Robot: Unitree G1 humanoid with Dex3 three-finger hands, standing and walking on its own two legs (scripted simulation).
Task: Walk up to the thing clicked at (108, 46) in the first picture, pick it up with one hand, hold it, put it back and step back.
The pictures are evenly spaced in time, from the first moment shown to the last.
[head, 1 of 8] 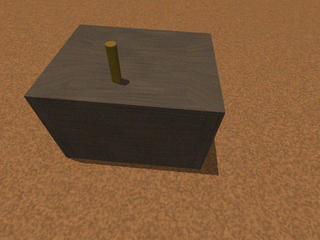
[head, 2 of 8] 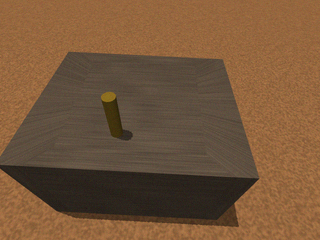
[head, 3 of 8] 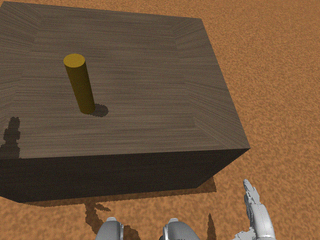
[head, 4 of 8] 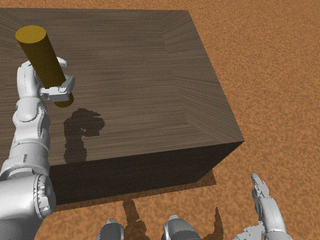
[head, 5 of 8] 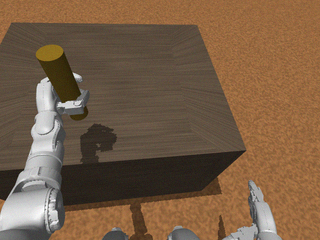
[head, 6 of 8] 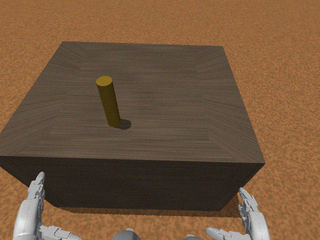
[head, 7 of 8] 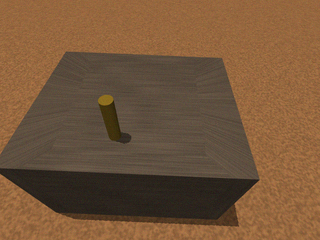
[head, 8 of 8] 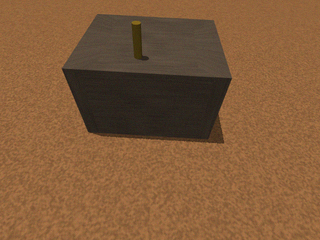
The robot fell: no
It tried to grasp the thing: yes
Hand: left
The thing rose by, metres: 0.26
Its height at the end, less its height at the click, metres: +0.00
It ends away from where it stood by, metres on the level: 0.01
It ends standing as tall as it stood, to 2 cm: yes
